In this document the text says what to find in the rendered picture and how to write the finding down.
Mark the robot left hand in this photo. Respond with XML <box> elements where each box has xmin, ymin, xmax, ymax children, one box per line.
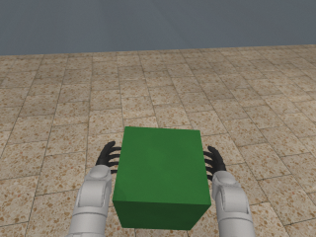
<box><xmin>95</xmin><ymin>141</ymin><xmax>121</xmax><ymax>174</ymax></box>

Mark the carton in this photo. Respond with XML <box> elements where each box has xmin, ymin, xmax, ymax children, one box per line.
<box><xmin>112</xmin><ymin>126</ymin><xmax>211</xmax><ymax>231</ymax></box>

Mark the robot right hand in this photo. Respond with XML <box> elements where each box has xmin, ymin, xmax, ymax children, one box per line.
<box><xmin>203</xmin><ymin>145</ymin><xmax>227</xmax><ymax>181</ymax></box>

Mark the left robot forearm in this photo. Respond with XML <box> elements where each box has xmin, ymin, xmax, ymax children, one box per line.
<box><xmin>64</xmin><ymin>165</ymin><xmax>113</xmax><ymax>237</ymax></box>

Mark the right robot forearm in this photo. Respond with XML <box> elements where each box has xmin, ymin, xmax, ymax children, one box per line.
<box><xmin>211</xmin><ymin>170</ymin><xmax>256</xmax><ymax>237</ymax></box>

